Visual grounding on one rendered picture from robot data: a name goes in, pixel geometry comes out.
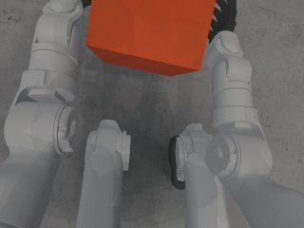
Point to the robot right hand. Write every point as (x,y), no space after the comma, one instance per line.
(226,18)

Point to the robot right upper arm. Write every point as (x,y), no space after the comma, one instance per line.
(243,164)

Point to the robot left upper arm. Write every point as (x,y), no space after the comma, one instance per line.
(38,136)

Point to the left robot thigh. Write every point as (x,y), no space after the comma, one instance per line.
(100,200)

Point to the robot right forearm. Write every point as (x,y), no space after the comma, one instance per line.
(230,75)

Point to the robot thigh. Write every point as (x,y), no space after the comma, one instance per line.
(206,205)
(100,200)

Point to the carton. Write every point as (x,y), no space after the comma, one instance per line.
(166,37)

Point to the robot left forearm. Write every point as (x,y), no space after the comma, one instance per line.
(54,55)

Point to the right robot thigh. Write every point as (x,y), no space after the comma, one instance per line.
(206,205)

